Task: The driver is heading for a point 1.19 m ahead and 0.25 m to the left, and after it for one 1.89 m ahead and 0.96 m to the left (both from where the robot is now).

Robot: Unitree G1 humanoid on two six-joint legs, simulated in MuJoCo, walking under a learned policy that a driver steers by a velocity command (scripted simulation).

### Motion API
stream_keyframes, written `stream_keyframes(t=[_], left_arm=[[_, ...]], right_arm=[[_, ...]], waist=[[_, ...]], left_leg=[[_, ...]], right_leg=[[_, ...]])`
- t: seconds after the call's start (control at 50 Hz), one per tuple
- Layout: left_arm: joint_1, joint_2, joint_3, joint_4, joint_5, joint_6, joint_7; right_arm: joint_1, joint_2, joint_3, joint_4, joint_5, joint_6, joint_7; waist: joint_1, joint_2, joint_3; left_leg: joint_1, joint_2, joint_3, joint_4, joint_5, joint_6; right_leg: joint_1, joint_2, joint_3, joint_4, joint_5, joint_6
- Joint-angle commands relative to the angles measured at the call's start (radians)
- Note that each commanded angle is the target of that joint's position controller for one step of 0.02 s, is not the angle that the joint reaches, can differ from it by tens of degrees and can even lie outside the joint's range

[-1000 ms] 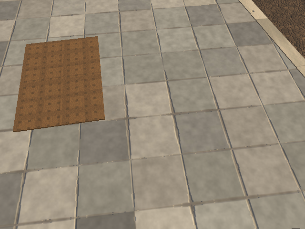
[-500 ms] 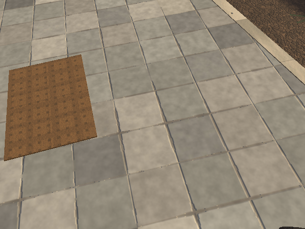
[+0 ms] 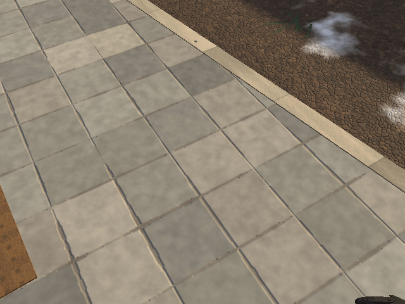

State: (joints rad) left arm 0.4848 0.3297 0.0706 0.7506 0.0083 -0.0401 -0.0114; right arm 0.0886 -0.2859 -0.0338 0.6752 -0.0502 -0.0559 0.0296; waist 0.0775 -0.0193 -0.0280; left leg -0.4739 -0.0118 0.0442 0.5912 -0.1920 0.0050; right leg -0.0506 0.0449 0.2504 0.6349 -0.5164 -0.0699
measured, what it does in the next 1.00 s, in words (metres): walks ahead, turning left: right foot, then left foot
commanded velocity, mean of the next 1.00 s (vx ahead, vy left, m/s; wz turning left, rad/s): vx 0.97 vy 0.00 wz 0.31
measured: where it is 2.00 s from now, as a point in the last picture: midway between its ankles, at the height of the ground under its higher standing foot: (180, 97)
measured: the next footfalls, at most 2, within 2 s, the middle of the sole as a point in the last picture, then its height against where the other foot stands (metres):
right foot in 0.42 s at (257, 285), level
left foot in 0.86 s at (218, 176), level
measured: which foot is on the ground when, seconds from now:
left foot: down 0.00-0.42, up 0.44-0.84, down 0.86-1.00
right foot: up 0.00-0.40, down 0.42-0.86, up 0.88-1.00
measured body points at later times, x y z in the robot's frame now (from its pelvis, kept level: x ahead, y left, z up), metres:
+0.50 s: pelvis +0.43 -0.02 +0.00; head +0.47 -0.02 +0.44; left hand +0.62 +0.23 -0.10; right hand +0.39 -0.28 -0.14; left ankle +0.20 +0.12 -0.59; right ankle +0.50 -0.08 -0.72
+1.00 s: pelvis +0.91 +0.04 -0.01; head +0.93 +0.02 +0.44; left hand +0.98 +0.31 -0.09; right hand +1.01 -0.24 -0.15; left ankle +0.93 +0.05 -0.72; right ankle +0.89 -0.15 -0.60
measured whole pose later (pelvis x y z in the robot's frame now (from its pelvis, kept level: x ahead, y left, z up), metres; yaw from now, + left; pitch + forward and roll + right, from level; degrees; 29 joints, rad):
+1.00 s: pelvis +0.91 +0.04 -0.01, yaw +23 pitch -2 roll +2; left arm 0.14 0.21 -0.02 0.72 0.06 -0.10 0.00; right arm 0.39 -0.32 -0.07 0.91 -0.01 0.00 0.00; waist -0.04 0.01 0.06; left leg -0.30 -0.24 0.05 0.60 -0.27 0.21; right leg -0.48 -0.06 0.10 1.44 -0.37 0.03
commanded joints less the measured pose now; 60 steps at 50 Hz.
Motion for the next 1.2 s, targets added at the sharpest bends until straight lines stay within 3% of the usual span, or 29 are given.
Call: stream_keyframes(t=[0.02, 0.06, 0.12, 0.2, 0.3, 0.34, 0.38, 0.4, 0.42, 0.44, 0.46, 0.48, 0.5, 0.56, 0.6, 0.64, 0.7, 0.76, 0.82, 0.84, 0.86, 0.88, 0.9, 0.92, 0.94, 0.96, 1.02, 1.12, 1.2], left_arm=[[-0.111, 0.034, -0.015, -0.123, -0.013, -0.039, 0.006], [-0.194, 0.073, -0.009, -0.108, 0.011, -0.036, -0.017], [-0.252, 0.035, -0.025, -0.118, 0.032, -0.019, -0.044], [-0.418, 0.024, -0.046, -0.176, 0.041, -0.009, -0.058], [-0.584, -0.02, -0.085, -0.221, 0.026, -0.022, -0.079], [-0.542, 0.014, -0.073, -0.197, 0.032, -0.021, -0.061], [-0.298, 0.081, -0.043, -0.122, 0.037, -0.014, -0.03], [-0.088, 0.117, -0.021, -0.054, 0.038, -0.01, -0.009], [0.065, 0.199, 0.01, -0.014, 0.056, -0.01, 0.012], [0.002, 0.247, 0.02, -0.032, 0.072, -0.019, 0.01], [-0.07, 0.196, 0.023, -0.039, 0.048, -0.015, 0.004], [-0.14, 0.121, 0.007, -0.024, 0.043, -0.025, 0.006], [-0.165, 0.069, -0.002, -0.006, 0.046, -0.038, 0.0], [-0.167, 0.003, -0.021, 0.041, 0.031, -0.072, -0.003], [-0.148, -0.007, -0.024, 0.07, 0.004, -0.086, -0.005], [-0.137, -0.021, -0.029, 0.086, 0.007, -0.095, -0.008], [-0.113, -0.005, -0.033, 0.104, 0.008, -0.1, 0.003], [-0.078, 0.077, -0.024, 0.113, -0.001, -0.099, 0.035], [-0.163, 0.165, 0.002, 0.075, 0.009, -0.063, 0.071], [-0.235, 0.177, 0.01, 0.051, 0.017, -0.045, 0.069], [-0.264, 0.141, 0.011, 0.06, 0.019, -0.033, 0.047], [-0.27, -0.021, -0.037, 0.001, 0.053, -0.049, 0.028], [-0.187, -0.014, -0.049, -0.108, 0.021, -0.068, 0.02], [-0.242, 0.034, -0.056, -0.111, 0.035, -0.097, 0.018], [-0.279, 0.067, -0.049, -0.101, 0.035, -0.103, 0.014], [-0.301, 0.06, -0.051, -0.102, 0.053, -0.093, 0.016], [-0.331, 0.033, -0.068, -0.117, 0.072, -0.034, 0.006], [-0.521, -0.013, -0.094, -0.202, 0.018, -0.037, -0.013], [-0.483, 0.029, -0.079, -0.218, 0.028, -0.055, 0.007]], right_arm=[[0.36, -0.268, -0.087, 0.03, -0.014, -0.016, -0.023], [0.286, -0.15, -0.06, 0.038, -0.008, -0.02, -0.018], [0.304, -0.074, -0.029, 0.088, 0.005, -0.04, -0.023], [0.356, -0.087, -0.025, 0.135, 0.03, -0.065, -0.017], [0.403, -0.128, -0.023, 0.195, 0.046, -0.081, -0.013], [0.416, -0.184, -0.031, 0.213, 0.04, -0.077, -0.019], [0.409, -0.236, -0.042, 0.23, 0.024, -0.053, -0.036], [0.378, -0.234, -0.04, 0.23, 0.027, -0.04, -0.043], [0.385, -0.143, -0.021, 0.208, 0.018, -0.038, -0.041], [0.494, 0.005, 0.01, 0.16, 0.065, -0.048, -0.029], [0.396, -0.112, -0.013, 0.149, 0.065, -0.048, -0.034], [0.308, -0.12, -0.016, 0.138, 0.063, -0.044, -0.032], [0.294, -0.092, -0.009, 0.147, 0.06, -0.037, -0.025], [0.317, -0.03, -0.002, 0.174, 0.03, 0.017, 0.006], [0.246, -0.013, -0.003, 0.152, 0.033, 0.042, 0.015], [0.119, 0.001, 0.007, 0.101, 0.037, 0.043, 0.023], [0.007, 0.004, 0.022, 0.058, 0.047, 0.031, 0.042], [-0.026, -0.017, 0.027, 0.044, 0.042, 0.02, 0.055], [0.311, -0.128, -0.016, 0.136, 0.037, 0.032, 0.036], [0.544, -0.18, -0.046, 0.204, 0.038, 0.037, 0.016], [0.599, -0.218, -0.076, 0.227, 0.057, 0.04, -0.008], [0.503, -0.268, -0.084, 0.223, 0.059, 0.052, -0.019], [0.433, -0.316, -0.093, 0.177, 0.04, 0.058, -0.022], [0.386, -0.246, -0.09, 0.147, 0.032, 0.06, -0.03], [0.341, -0.183, -0.076, 0.152, 0.029, 0.055, -0.035], [0.309, -0.167, -0.07, 0.155, 0.034, 0.043, -0.036], [0.262, -0.148, -0.059, 0.136, 0.046, -0.002, -0.041], [0.299, -0.184, -0.085, 0.125, 0.055, -0.024, -0.027], [0.338, -0.218, -0.106, 0.13, 0.054, 0.001, -0.034]], waist=[[-0.199, 0.282, -0.137], [-0.156, 0.064, -0.02], [-0.111, 0.143, 0.08], [-0.097, 0.102, 0.168], [-0.107, 0.072, 0.191], [-0.069, 0.102, 0.113], [0.06, 0.16, -0.056], [0.167, 0.134, -0.145], [0.185, 0.022, -0.253], [0.024, -0.266, -0.389], [0.055, -0.131, -0.315], [0.021, -0.039, -0.119], [-0.012, 0.023, -0.023], [-0.098, -0.024, 0.066], [-0.114, -0.034, 0.129], [-0.11, -0.044, 0.18], [-0.106, -0.018, 0.194], [-0.119, -0.015, 0.163], [-0.303, -0.099, -0.046], [-0.405, -0.084, -0.124], [-0.41, 0.047, -0.103], [-0.263, 0.261, -0.005], [-0.174, 0.261, -0.208], [-0.182, 0.084, -0.121], [-0.132, -0.059, 0.017], [-0.086, -0.104, 0.076], [-0.028, -0.114, 0.146], [-0.124, 0.003, 0.106], [-0.145, 0.041, 0.025]], left_leg=[[0.728, 0.402, -0.9, -0.403, -0.797, 0.141], [0.563, 0.326, -0.603, -0.35, -0.54, 0.146], [0.431, 0.23, -0.409, -0.421, -0.355, 0.144], [0.409, 0.204, -0.243, -0.518, -0.081, 0.168], [0.345, 0.183, -0.056, -0.637, 0.477, 0.149], [0.487, 0.202, -0.013, -0.498, 0.955, 0.137], [0.521, 0.229, 0.007, -0.147, 1.231, 0.115], [0.409, 0.207, 0.005, 0.138, 1.13, 0.1], [0.182, 0.119, -0.01, 0.529, 0.591, 0.105], [-0.121, -0.036, -0.102, 0.881, -0.237, 0.087], [-0.233, -0.004, -0.155, 0.919, -0.155, 0.11], [-0.26, 0.055, -0.142, 0.865, -0.058, 0.109], [-0.214, 0.09, -0.131, 0.808, -0.031, 0.111], [-0.122, 0.144, -0.141, 0.725, -0.017, 0.095], [-0.211, 0.157, -0.116, 0.698, 0.026, 0.085], [-0.235, 0.139, -0.05, 0.594, 0.132, 0.081], [-0.186, 0.085, 0.068, 0.367, 0.282, 0.104], [-0.049, -0.011, 0.177, 0.15, 0.363, 0.134], [0.326, -0.106, 0.169, 0.15, 0.225, 0.185], [0.551, -0.091, 0.083, 0.128, 0.146, 0.235], [0.662, -0.038, -0.018, 0.033, 0.116, 0.294], [0.713, 0.03, -0.215, 0.135, 0.348, 0.335], [0.895, 0.203, -0.686, -0.111, 0.04, 0.534], [0.799, 0.262, -0.871, -0.348, -0.303, 0.501], [0.609, 0.242, -0.817, -0.402, -0.354, 0.442], [0.45, 0.202, -0.744, -0.402, -0.265, 0.411], [0.108, 0.079, -0.529, -0.435, -0.074, 0.376], [0.079, -0.034, -0.381, -0.403, 0.296, 0.276], [0.334, -0.039, -0.405, -0.151, 0.708, 0.176]], right_leg=[[-0.755, 0.044, -0.08, 0.681, 0.092, -0.046], [-0.735, -0.046, -0.1, 0.654, 0.238, -0.052], [-0.726, -0.078, -0.098, 0.561, 0.265, -0.023], [-0.84, -0.089, -0.172, 0.421, 0.36, 0.008], [-0.505, -0.074, -0.366, 0.049, 0.555, -0.038], [-0.41, -0.007, -0.395, 0.012, 0.497, -0.064], [-0.129, 0.06, -0.381, 0.017, 0.356, -0.09], [0.121, 0.028, -0.332, -0.042, 0.346, -0.107], [0.367, -0.186, -0.092, -0.033, 0.041, -0.115], [0.524, -0.467, 0.464, -0.228, -0.227, -0.162], [0.426, -0.447, 0.54, -0.367, -0.266, -0.166], [0.252, -0.414, 0.336, -0.368, -0.139, -0.155], [0.093, -0.381, 0.208, -0.396, 0.031, -0.139], [-0.109, -0.301, -0.056, -0.473, 0.203, -0.066], [-0.113, -0.271, -0.205, -0.509, 0.348, -0.018], [-0.146, -0.206, -0.37, -0.529, 0.586, 0.025], [-0.115, -0.156, -0.508, -0.533, 0.892, 0.053], [0.012, -0.189, -0.546, -0.459, 1.348, 0.079], [0.057, -0.248, -0.518, -0.022, 1.723, 0.088], [-0.056, -0.26, -0.483, 0.299, 1.627, 0.077], [-0.225, -0.117, -0.484, 0.744, 0.816, 0.072], [-0.591, 0.023, -0.401, 1.081, 0.0, 0.084], [-0.822, 0.019, -0.195, 1.159, -0.011, 0.104], [-0.895, -0.034, -0.146, 1.053, 0.058, 0.075], [-0.855, -0.084, -0.144, 0.935, 0.135, 0.075], [-0.789, -0.111, -0.148, 0.863, 0.143, 0.09], [-0.615, -0.191, -0.179, 0.607, 0.153, 0.147], [-0.387, -0.133, -0.255, 0.129, 0.581, 0.134], [-0.267, -0.01, -0.255, -0.104, 0.549, 0.097]])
